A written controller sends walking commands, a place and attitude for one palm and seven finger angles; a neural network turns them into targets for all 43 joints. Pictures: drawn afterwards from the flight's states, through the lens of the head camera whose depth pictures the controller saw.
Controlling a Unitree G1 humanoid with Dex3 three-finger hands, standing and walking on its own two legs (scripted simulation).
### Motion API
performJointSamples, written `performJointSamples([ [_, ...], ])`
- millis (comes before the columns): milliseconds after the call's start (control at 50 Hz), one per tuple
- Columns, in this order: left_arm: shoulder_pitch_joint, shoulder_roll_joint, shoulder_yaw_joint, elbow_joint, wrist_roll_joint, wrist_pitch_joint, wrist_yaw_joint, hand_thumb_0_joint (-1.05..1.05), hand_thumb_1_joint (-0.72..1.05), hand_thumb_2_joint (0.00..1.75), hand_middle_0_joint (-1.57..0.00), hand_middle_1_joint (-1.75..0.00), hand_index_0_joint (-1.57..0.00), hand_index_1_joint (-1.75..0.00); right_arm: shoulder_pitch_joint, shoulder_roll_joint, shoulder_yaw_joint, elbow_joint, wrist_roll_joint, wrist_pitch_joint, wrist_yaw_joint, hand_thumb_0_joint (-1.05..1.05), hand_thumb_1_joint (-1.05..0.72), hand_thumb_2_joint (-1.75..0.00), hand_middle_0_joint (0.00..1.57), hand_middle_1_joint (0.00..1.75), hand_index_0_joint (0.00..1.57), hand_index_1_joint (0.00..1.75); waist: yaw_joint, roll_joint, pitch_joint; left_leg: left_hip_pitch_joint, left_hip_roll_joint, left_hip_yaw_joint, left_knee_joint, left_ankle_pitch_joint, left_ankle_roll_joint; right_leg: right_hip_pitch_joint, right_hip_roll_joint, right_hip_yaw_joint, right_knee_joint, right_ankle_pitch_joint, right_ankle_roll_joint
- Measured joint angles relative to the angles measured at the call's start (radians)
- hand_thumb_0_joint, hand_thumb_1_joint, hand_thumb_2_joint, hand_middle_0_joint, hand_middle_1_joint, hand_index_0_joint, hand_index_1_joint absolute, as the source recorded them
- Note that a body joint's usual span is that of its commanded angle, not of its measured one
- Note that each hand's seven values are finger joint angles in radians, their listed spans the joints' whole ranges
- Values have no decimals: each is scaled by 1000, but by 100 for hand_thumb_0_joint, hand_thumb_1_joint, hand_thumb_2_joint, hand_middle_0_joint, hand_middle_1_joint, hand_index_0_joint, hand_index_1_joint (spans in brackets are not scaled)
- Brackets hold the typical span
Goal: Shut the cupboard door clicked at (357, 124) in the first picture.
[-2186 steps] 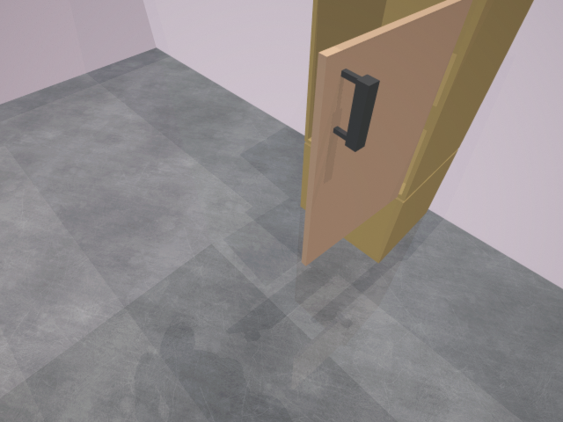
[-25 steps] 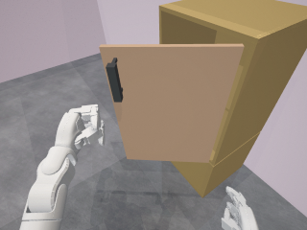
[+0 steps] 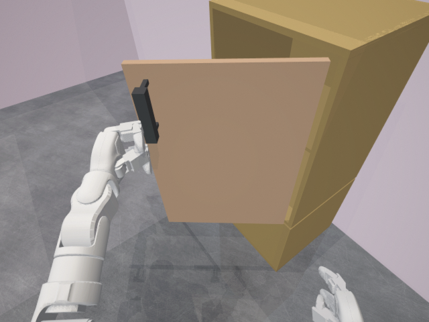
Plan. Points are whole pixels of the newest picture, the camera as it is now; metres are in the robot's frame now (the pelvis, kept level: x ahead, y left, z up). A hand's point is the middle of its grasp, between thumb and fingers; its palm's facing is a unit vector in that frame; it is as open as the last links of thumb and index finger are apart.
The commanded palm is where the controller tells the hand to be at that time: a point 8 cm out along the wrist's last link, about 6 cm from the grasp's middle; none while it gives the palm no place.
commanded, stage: bring the fist close to the handle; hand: left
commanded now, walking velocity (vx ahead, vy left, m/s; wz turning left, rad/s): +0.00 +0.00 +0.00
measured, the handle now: (148, 111) +0.49 +0.19 +0.16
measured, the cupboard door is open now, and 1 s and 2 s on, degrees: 51 49 39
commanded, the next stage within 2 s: push the door shut along its arc in 0.54 s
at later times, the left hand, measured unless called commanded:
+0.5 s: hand (148, 141) +0.38 +0.16 +0.17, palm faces +0.06 -1.00 -0.01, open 3.2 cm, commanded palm +0.35 +0.20 +0.16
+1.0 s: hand (154, 127) +0.43 +0.16 +0.16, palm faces -0.02 -1.00 -0.02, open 3.3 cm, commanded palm +0.41 +0.20 +0.16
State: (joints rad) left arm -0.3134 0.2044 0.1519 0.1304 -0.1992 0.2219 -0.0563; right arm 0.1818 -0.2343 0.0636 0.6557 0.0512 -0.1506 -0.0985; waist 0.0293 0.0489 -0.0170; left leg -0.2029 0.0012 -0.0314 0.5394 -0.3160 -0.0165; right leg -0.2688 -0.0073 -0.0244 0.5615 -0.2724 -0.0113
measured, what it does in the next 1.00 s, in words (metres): stands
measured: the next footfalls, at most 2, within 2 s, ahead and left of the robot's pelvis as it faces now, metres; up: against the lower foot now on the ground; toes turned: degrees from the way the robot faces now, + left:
none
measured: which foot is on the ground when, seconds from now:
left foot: down 0.00-1.00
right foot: down 0.00-1.00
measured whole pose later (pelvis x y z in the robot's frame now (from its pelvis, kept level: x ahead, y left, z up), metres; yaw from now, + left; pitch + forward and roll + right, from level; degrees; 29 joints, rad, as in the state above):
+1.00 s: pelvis -0.01 +0.01 +0.00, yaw +0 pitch +3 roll +0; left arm -0.71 0.29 0.19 0.71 -0.18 0.04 -0.13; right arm 0.26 -0.25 0.05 0.68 0.06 -0.12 -0.10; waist -0.02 0.04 -0.02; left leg -0.29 -0.01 -0.02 0.55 -0.30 0.00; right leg -0.35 -0.01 -0.01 0.55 -0.24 0.00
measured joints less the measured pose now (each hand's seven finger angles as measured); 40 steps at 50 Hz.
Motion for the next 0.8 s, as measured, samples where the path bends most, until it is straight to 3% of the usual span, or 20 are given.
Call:
performJointSamples([
  [200, -149, 4, 22, 194, 8, -33, 2, 2, 90, 90, -129, -150, -130, -150, 27, -4, -7, 11, 4, 33, 5, 1, -90, -90, 20, 30, 20, 30, -17, 2, -18, -21, 4, 8, -4, 6, -1, -23, 5, 7, -6, 10, -1],
  [340, -139, 18, 61, 240, 20, -68, 13, 2, 90, 89, -129, -150, -130, -150, 54, -6, -17, 2, 5, 49, 8, 1, -90, -90, 20, 30, 20, 30, -28, -7, -10, -25, 9, 23, -11, 11, 0, -33, 11, 22, -13, 21, -1],
  [460, -141, 24, 44, 233, 24, -118, 7, 2, 90, 90, -129, -150, -130, -150, 71, -12, -27, 10, 9, 39, 3, 1, -90, -90, 20, 30, 20, 30, -22, -6, -2, -27, 8, 18, -5, 11, 3, -27, 9, 17, -19, 26, 2],
  [660, -198, 1, 27, 305, 18, -87, 17, 2, 90, 90, -130, -150, -130, -150, 49, -3, -17, 10, 9, 39, 3, 1, -90, -90, 20, 30, 20, 30, -28, -3, -11, -35, -1, 21, -10, 18, 10, -34, 1, 21, -27, 35, 9],
  [800, -245, 24, 33, 372, 39, -125, 10, 2, 90, 90, -130, -150, -130, -150, 41, 8, -5, 6, 4, 38, 4, 1, -90, -89, 20, 30, 20, 30, -36, -15, -4, -44, -1, 21, -2, 15, 11, -42, 0, 21, -21, 32, 11],
])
